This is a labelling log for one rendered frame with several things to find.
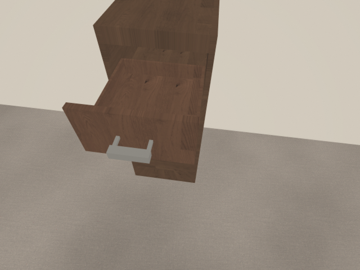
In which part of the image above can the cabinet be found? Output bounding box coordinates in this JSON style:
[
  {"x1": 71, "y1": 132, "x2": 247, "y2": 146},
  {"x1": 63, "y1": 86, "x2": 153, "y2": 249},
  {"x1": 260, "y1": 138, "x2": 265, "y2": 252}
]
[{"x1": 93, "y1": 0, "x2": 219, "y2": 183}]

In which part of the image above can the drawer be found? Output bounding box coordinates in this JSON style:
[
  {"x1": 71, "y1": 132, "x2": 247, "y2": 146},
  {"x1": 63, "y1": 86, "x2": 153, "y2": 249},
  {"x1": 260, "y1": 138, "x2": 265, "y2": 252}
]
[{"x1": 62, "y1": 58, "x2": 205, "y2": 164}]

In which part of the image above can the handle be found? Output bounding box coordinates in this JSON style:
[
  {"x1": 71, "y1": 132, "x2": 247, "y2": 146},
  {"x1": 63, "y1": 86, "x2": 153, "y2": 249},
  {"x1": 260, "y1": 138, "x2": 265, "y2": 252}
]
[{"x1": 106, "y1": 136, "x2": 153, "y2": 164}]

